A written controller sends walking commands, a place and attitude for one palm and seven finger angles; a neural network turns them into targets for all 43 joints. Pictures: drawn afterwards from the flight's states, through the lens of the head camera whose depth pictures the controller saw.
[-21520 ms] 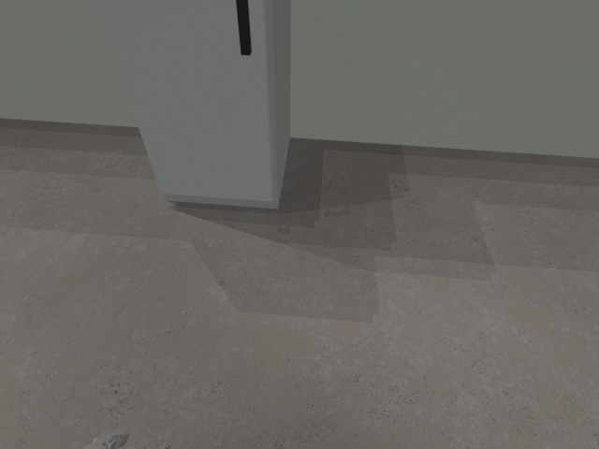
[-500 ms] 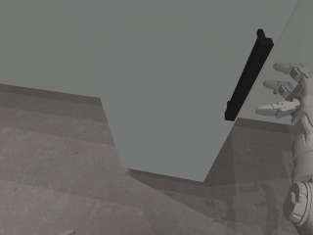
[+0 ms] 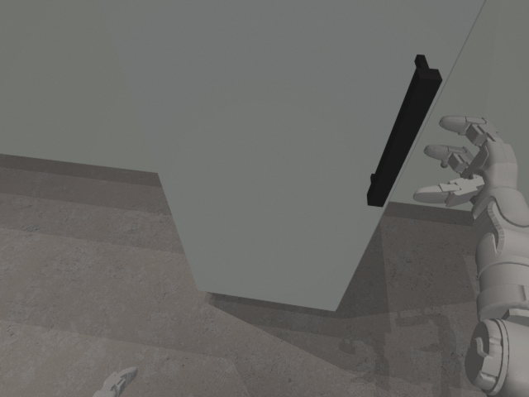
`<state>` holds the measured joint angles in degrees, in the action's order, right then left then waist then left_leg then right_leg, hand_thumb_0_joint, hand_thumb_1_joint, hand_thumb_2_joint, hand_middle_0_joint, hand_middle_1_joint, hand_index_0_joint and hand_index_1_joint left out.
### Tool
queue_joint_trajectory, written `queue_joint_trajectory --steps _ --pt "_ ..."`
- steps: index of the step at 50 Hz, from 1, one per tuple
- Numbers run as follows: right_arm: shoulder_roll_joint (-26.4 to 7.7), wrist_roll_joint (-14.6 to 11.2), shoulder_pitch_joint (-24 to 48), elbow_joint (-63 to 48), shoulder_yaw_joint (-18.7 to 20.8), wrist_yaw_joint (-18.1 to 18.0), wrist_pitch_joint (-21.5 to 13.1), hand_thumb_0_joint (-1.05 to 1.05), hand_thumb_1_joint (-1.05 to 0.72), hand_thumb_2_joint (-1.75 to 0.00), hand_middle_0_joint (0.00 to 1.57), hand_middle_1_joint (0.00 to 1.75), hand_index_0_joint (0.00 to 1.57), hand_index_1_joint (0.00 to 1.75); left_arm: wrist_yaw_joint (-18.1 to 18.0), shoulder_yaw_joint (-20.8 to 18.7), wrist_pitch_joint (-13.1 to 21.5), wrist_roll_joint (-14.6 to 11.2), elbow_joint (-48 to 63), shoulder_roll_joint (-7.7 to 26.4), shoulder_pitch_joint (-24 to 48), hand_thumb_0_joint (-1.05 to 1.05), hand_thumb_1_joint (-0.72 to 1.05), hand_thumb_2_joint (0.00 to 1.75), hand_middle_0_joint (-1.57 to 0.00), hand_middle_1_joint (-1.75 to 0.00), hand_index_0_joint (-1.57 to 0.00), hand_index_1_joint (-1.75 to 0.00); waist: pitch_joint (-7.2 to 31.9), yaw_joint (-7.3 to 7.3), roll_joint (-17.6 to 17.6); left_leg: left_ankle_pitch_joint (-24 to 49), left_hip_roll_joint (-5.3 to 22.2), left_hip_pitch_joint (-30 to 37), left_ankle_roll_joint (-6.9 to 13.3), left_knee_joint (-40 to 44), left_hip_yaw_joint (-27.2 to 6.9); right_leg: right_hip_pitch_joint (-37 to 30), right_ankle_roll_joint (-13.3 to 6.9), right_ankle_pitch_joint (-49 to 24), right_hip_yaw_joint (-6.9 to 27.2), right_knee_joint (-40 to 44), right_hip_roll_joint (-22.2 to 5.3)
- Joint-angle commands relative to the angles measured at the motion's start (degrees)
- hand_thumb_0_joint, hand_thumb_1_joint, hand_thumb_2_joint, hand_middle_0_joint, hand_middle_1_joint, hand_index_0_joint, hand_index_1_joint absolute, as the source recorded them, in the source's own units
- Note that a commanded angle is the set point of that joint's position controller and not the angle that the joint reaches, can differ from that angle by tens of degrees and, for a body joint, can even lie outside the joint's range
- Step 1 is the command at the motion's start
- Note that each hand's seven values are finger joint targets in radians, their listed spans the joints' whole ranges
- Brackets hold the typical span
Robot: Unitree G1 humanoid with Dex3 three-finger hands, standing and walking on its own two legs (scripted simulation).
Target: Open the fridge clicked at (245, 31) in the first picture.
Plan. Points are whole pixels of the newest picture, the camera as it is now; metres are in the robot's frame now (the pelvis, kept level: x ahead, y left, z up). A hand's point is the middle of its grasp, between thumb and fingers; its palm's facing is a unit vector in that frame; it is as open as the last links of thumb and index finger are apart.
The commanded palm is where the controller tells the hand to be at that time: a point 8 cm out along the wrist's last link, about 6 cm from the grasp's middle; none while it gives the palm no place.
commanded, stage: move the hooked fingers beside the handle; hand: right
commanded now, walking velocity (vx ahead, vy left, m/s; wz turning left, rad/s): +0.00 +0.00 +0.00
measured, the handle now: (394, 139) +0.50 -0.15 +0.14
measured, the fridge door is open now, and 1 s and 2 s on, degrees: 0 0 0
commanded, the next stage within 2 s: feel for the door with the fingertips in 0.16 s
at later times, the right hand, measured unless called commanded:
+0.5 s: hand (429, 164) +0.43 -0.19 +0.15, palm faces +0.05 +1.00 +0.02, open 14.0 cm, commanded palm +0.41 -0.24 +0.15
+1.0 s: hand (414, 153) +0.45 -0.17 +0.16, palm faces +0.06 +1.00 -0.01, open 14.0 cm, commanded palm +0.43 -0.22 +0.15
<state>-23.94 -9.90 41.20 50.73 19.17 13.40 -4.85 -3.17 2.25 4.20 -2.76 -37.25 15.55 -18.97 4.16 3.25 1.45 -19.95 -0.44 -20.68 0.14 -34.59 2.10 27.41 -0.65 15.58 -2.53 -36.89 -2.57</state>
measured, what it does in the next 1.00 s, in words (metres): stands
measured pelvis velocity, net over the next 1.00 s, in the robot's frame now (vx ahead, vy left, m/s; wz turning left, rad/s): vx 0.00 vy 0.01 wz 0.00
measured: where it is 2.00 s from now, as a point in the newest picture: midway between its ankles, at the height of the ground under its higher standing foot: outside the picture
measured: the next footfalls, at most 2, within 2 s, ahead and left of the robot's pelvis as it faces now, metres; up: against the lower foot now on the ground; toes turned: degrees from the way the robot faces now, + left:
none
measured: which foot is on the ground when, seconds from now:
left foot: down 0.00-1.00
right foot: down 0.00-1.00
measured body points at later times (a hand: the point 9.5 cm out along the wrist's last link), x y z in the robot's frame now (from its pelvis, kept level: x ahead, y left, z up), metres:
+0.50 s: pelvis +0.00 +0.01 +0.00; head +0.02 +0.01 +0.45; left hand +0.07 +0.27 -0.11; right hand +0.42 -0.24 +0.15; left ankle -0.03 +0.12 -0.72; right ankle +0.03 -0.11 -0.72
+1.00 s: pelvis +0.00 +0.01 +0.00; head +0.02 +0.01 +0.45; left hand +0.07 +0.27 -0.12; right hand +0.44 -0.22 +0.16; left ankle -0.03 +0.12 -0.72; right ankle +0.03 -0.11 -0.72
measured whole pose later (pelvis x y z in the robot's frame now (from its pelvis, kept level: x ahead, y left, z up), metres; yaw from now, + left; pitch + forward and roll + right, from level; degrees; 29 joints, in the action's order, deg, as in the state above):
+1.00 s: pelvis +0.00 +0.01 +0.00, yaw +0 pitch +6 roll +1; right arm -21.4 -8.2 46.3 55.3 16.3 8.6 -6.8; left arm -2.7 1.7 3.9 -2.4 -39.2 15.4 -20.2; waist 3.7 3.9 2.1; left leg -19.7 -0.9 -21.6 0.8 -35.0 2.4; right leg 28.0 0.0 14.8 -2.1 -36.5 -2.9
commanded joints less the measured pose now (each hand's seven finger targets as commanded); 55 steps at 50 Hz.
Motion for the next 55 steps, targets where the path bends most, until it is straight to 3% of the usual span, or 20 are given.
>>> queue_joint_trajectory --steps 1,3,4,5,9,12,14,16,20,22,25,27,31,35,39,43,44,48,51,55 --pt "-16.39 0.24 27.26 -13.24 3.37 -0.88 -4.82 0.0 0.5 -0.3 0.3 1.2 0.3 1.2 -0.69 -3.7 1.74 0.33 5.89 8.99 -2.15 0.0 0.9 0.9 -0.2 -0.3 -0.2 -0.3 17.4 0.28 1.54 18.22 -1.29 -0.68 1.16 3.84 -0.97 -15.76 -1.69 -11.86 2.86 3.04 1.34" --pt "-14.24 0.37 28.37 -15.58 1.32 -0.81 -5.81 0.0 0.5 -0.3 0.3 1.2 0.3 1.2 -0.5 -3.63 1.86 0.25 6.19 8.55 -1.62 0.0 0.9 0.9 -0.2 -0.3 -0.2 -0.3 18.63 0.34 5.16 18.22 -1.35 -1.44 1.43 3.64 -0.88 -18.04 -1.3 -13.21 3.2 2.74 1.27" --pt "-13.34 0.02 28.89 -15.55 0.54 -0.74 -6.23 0.0 0.5 -0.3 0.3 1.2 0.3 1.2 -0.53 -3.6 1.96 0.3 6.2 8.49 -1.95 0.0 0.9 0.9 -0.2 -0.3 -0.2 -0.3 18.14 1.22 3.82 18.27 -1.5 -1.64 1.29 3.82 -0.82 -17.97 -1.64 -13.26 3.03 2.32 1.18" --pt "-14.82 -0.16 29.29 -15.7 1.87 -0.7 -6.51 0.0 0.5 -0.3 0.3 1.2 0.3 1.2 -0.51 -3.7 1.98 0.37 5.73 8.73 -1.87 0.0 0.9 0.9 -0.2 -0.3 -0.2 -0.3 18.99 0.84 3.26 18.75 -1.54 -1.16 1.27 3.79 -0.98 -17.87 -1.5 -13.15 3.26 2.39 1.15" --pt "-13.87 -1.13 25.53 -13.46 1.91 0.21 -5.31 0.0 0.5 -0.3 0.3 1.2 0.3 1.2 -0.68 -3.76 1.84 0.19 6.15 8.9 -2.02 0.0 0.9 0.9 -0.2 -0.3 -0.2 -0.3 18.61 0.49 -0.08 20.85 -1.61 0.85 1.14 3.93 -0.84 -16.8 -1.9 -14.22 2.7 2.47 1.32" --pt "-11.89 -1.07 25.44 -12.83 0.19 0.56 -3.93 0.0 0.5 -0.3 0.3 1.2 0.3 1.2 -0.51 -3.57 1.65 -0.02 6.05 8.65 -1.43 0.0 0.9 0.9 -0.2 -0.3 -0.2 -0.3 15.94 0.57 1.94 19.89 -1.38 -0.47 1.1 4.27 -0.84 -15.67 -1.75 -12.58 2.63 3.1 1.45" --pt "-12.38 -1.11 23.51 -12.12 0.68 0.36 -3.58 0.0 0.5 -0.3 0.3 1.2 0.3 1.2 -0.49 -3.57 1.5 0.0 6.4 8.75 -1.62 0.0 0.9 0.9 -0.2 -0.3 -0.2 -0.3 13.94 0.44 -0.83 19.21 -1.35 0.33 0.92 4.74 -0.9 -13.29 -2.14 -11.08 2.1 3.2 1.56" --pt "-12.41 -1.05 25.43 -12.57 0.47 0.06 -3.38 0.0 0.5 -0.3 0.3 1.2 0.3 1.2 -0.48 -3.54 1.33 -0.04 6.21 8.7 -1.33 0.0 0.9 0.9 -0.2 -0.3 -0.2 -0.3 13.59 0.63 -0.04 19.37 -1.14 0.05 0.91 4.73 -1.26 -13.0 -2.07 -10.52 2.18 3.33 1.65" --pt "-12.23 -1.22 27.11 -16.96 0.99 -1.06 -5.39 0.0 0.5 -0.3 0.3 1.2 0.3 1.2 -0.35 -4.07 1.84 0.14 6.19 8.58 -1.52 0.0 0.9 0.9 -0.2 -0.3 -0.2 -0.3 17.89 0.38 1.24 19.04 -1.45 0.31 1.04 4.48 -1.37 -16.01 -1.92 -11.48 2.5 2.87 1.53" --pt "-10.49 -1.23 27.01 -17.79 -0.08 -1.56 -5.9 0.0 0.5 -0.3 0.3 1.2 0.3 1.2 -0.21 -4.02 2.06 0.19 5.94 8.31 -1.53 0.0 0.9 0.9 -0.2 -0.3 -0.2 -0.3 18.78 0.4 2.19 19.27 -1.53 0.17 1.07 4.3 -1.31 -17.05 -1.78 -12.06 2.48 2.73 1.59" --pt "-11.4 -0.95 24.95 -18.4 0.97 -2.43 -6.0 0.0 0.5 -0.3 0.3 1.2 0.3 1.2 -0.04 -4.15 2.12 0.25 5.6 8.26 -1.32 0.0 0.9 0.9 -0.2 -0.3 -0.2 -0.3 19.35 -0.06 1.44 20.86 -1.48 1.51 0.93 4.11 -1.44 -16.38 -1.86 -12.81 2.21 2.66 1.62" --pt "-8.88 -0.53 25.09 -17.67 -0.97 -3.03 -5.07 0.0 0.5 -0.3 0.3 1.2 0.3 1.2 0.05 -4.05 2.08 0.16 5.54 7.98 -0.92 0.0 0.9 0.9 -0.2 -0.3 -0.2 -0.3 17.37 0.23 2.05 19.46 -1.5 0.21 0.92 4.49 -1.18 -16.13 -1.82 -11.61 2.14 3.03 1.64" --pt "-8.07 0.1 26.45 -14.57 -1.67 -4.64 -3.48 0.0 0.5 -0.3 0.3 1.2 0.3 1.2 -0.04 -3.72 1.92 0.11 5.24 7.87 -0.37 0.0 0.9 0.9 -0.2 -0.3 -0.2 -0.3 12.74 0.69 -0.43 15.42 -1.35 -0.92 0.77 5.66 -1.18 -13.02 -2.01 -7.25 2.21 4.01 1.66" --pt "-12.24 0.71 28.97 -16.13 1.49 -6.1 -4.84 0.0 0.5 -0.3 0.3 1.2 0.3 1.2 -0.36 -3.8 1.75 0.53 5.02 8.12 -0.8 0.0 0.9 0.9 -0.2 -0.3 -0.2 -0.3 16.99 0.32 -0.68 17.7 -1.21 1.35 0.78 5.09 -1.72 -13.97 -2.07 -9.41 2.18 3.7 1.68" --pt "-10.99 1.43 29.45 -15.1 0.22 -6.08 -6.68 0.0 0.5 -0.3 0.3 1.2 0.3 1.2 -0.28 -3.73 1.9 0.74 4.91 7.73 -1.31 0.0 0.9 0.9 -0.2 -0.3 -0.2 -0.3 17.87 0.55 0.1 19.03 -1.32 1.54 0.82 4.57 -1.76 -14.72 -2.04 -10.48 1.74 3.19 1.72" --pt "-8.33 1.76 30.87 -9.77 -2.2 -5.01 -6.06 0.0 0.5 -0.3 0.3 1.2 0.3 1.2 -0.18 -3.71 1.73 0.38 4.17 7.75 -1.6 0.0 0.9 0.9 -0.2 -0.3 -0.2 -0.3 15.11 1.51 1.11 16.87 -1.33 -1.6 0.97 5.0 -1.4 -14.62 -1.78 -8.83 2.11 3.33 1.65" --pt "-8.06 1.48 31.35 -8.3 -2.49 -4.78 -5.82 0.0 0.5 -0.3 0.3 1.2 0.3 1.2 -0.23 -3.68 1.76 0.53 4.13 7.97 -2.15 0.0 0.9 0.9 -0.2 -0.3 -0.2 -0.3 14.43 2.05 -1.67 16.77 -1.39 -1.37 0.74 5.26 -1.35 -13.64 -2.08 -8.38 2.05 3.22 1.6" --pt "-7.98 0.88 34.02 -8.18 -2.19 -4.32 -6.05 0.0 0.5 -0.3 0.3 1.2 0.3 1.2 -0.09 -3.87 1.8 0.51 3.96 8.12 -2.64 0.0 0.9 0.9 -0.2 -0.3 -0.2 -0.3 17.11 1.72 0.58 17.5 -1.33 -1.57 0.97 4.67 -1.26 -14.95 -1.76 -9.61 2.5 3.07 1.75" --pt "-12.69 1.06 34.6 -6.34 1.57 -4.9 -7.12 0.0 0.5 -0.3 0.3 1.2 0.3 1.2 -0.17 -3.97 1.62 0.85 3.31 8.53 -3.74 0.0 0.9 0.9 -0.2 -0.3 -0.2 -0.3 17.91 1.66 -2.69 19.32 -1.29 -0.07 0.59 4.38 -1.84 -13.03 -2.15 -10.17 2.25 2.52 1.77" --pt "-11.75 2.34 36.41 -5.81 0.14 -5.24 -8.59 0.0 0.5 -0.3 0.3 1.2 0.3 1.2 0.21 -4.04 1.55 0.88 3.17 8.17 -4.14 0.0 0.9 0.9 -0.2 -0.3 -0.2 -0.3 17.01 2.07 0.12 18.09 -1.36 -1.78 0.65 4.14 -1.79 -13.05 -2.07 -9.52 2.26 2.31 1.82"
